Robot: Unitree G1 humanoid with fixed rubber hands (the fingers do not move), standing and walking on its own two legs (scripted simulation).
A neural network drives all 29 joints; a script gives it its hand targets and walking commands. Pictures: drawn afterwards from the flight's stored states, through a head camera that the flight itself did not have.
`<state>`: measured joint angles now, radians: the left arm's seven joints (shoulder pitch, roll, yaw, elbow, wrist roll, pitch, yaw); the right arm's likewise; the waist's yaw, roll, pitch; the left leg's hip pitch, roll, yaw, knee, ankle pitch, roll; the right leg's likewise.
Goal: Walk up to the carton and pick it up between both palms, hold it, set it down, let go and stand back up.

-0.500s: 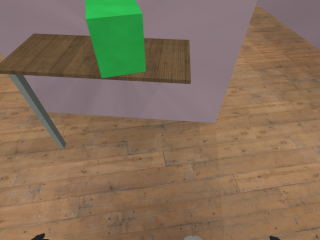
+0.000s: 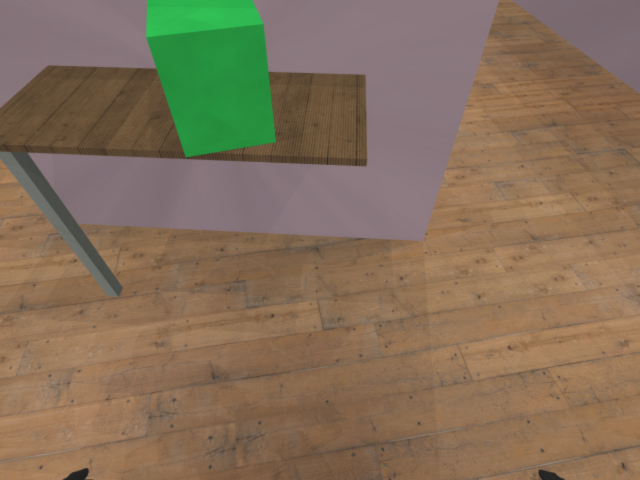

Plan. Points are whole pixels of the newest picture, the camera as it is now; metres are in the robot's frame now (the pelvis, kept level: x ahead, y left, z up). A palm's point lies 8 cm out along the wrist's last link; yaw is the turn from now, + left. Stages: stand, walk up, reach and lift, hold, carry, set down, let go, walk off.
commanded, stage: walk up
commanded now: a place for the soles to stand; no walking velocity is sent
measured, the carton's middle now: (215, 72) +0.88 +0.20 +0.07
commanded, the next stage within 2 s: none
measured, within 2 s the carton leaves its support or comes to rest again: neither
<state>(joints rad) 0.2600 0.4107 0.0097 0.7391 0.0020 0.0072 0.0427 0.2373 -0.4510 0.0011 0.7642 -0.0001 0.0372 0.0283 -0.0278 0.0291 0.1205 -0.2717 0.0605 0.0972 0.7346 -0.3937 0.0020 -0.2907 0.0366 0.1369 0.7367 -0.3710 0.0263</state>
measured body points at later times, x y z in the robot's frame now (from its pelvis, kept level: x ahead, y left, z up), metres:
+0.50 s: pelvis +0.01 +0.01 +0.00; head +0.03 +0.00 +0.45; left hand +0.11 +0.32 -0.09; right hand +0.10 -0.32 -0.10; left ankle +0.01 +0.12 -0.71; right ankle +0.02 -0.14 -0.71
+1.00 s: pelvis +0.01 +0.01 +0.00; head +0.03 +0.00 +0.45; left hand +0.12 +0.33 -0.09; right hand +0.10 -0.30 -0.11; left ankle +0.02 +0.12 -0.71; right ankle +0.02 -0.14 -0.72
